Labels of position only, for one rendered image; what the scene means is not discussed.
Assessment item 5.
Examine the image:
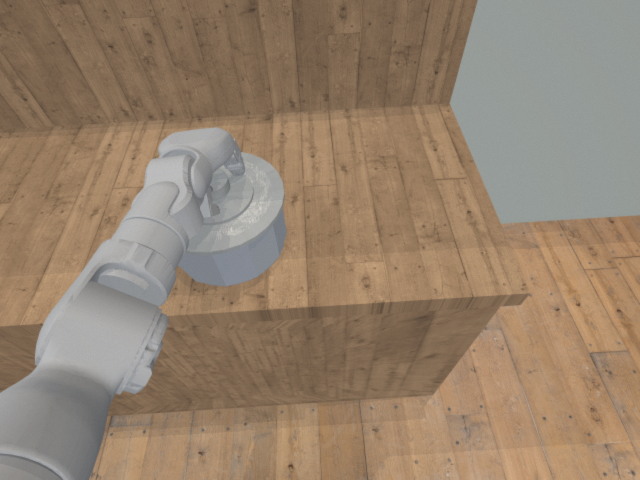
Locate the pot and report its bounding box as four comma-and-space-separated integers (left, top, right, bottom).
178, 209, 287, 286

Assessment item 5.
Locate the robot left forearm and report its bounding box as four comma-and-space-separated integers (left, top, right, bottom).
35, 145, 213, 365

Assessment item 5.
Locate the lid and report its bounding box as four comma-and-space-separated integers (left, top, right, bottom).
185, 152, 285, 256

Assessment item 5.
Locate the left robot hand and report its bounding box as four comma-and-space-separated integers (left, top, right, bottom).
158, 127, 245, 219

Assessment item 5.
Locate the left robot upper arm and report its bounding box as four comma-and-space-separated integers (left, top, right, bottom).
0, 280, 169, 480

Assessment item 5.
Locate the table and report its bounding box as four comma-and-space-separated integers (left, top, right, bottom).
0, 0, 530, 416

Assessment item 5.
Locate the knob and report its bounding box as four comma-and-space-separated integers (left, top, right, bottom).
209, 169, 230, 201

